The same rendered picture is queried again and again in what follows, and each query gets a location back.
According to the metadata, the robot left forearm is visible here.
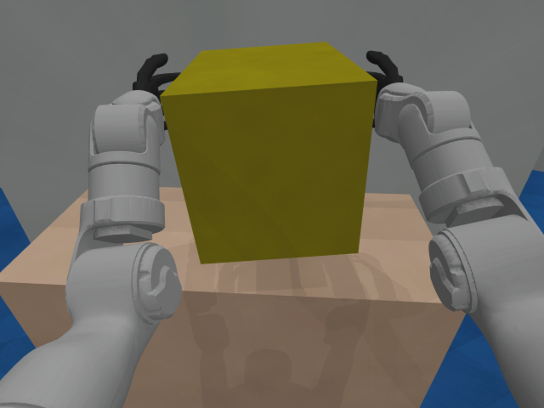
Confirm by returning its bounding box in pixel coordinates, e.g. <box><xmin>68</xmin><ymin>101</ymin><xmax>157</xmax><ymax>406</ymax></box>
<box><xmin>65</xmin><ymin>90</ymin><xmax>166</xmax><ymax>313</ymax></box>

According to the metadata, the robot right forearm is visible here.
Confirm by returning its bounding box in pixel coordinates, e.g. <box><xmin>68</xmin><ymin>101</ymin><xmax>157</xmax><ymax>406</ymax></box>
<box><xmin>375</xmin><ymin>82</ymin><xmax>544</xmax><ymax>240</ymax></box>

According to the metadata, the carton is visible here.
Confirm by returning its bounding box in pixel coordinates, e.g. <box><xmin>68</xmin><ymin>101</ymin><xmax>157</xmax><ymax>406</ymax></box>
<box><xmin>160</xmin><ymin>42</ymin><xmax>377</xmax><ymax>264</ymax></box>

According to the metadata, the robot left hand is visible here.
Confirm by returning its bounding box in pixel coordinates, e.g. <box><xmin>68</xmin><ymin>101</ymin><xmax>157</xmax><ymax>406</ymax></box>
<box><xmin>133</xmin><ymin>54</ymin><xmax>181</xmax><ymax>131</ymax></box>

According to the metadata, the robot right hand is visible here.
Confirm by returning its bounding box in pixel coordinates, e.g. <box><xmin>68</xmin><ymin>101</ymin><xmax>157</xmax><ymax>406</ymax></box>
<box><xmin>366</xmin><ymin>51</ymin><xmax>403</xmax><ymax>128</ymax></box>

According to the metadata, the robot right upper arm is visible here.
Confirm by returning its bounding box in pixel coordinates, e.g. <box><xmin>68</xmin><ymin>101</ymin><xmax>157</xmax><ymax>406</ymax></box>
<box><xmin>428</xmin><ymin>214</ymin><xmax>544</xmax><ymax>408</ymax></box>

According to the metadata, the robot left upper arm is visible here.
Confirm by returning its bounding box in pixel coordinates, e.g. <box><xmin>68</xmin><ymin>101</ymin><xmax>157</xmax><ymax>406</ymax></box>
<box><xmin>0</xmin><ymin>242</ymin><xmax>182</xmax><ymax>408</ymax></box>

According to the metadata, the pedestal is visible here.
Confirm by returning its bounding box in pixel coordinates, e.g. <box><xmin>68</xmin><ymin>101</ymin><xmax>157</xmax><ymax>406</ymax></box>
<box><xmin>0</xmin><ymin>187</ymin><xmax>466</xmax><ymax>408</ymax></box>

